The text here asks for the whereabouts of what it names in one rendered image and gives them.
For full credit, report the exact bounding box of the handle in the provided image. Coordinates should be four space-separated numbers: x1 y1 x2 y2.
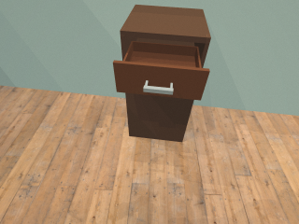
143 80 174 95

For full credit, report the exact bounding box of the cabinet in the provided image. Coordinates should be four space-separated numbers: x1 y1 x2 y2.
120 5 211 143

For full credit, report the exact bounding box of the drawer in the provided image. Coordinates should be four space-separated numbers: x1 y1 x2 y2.
113 41 210 101

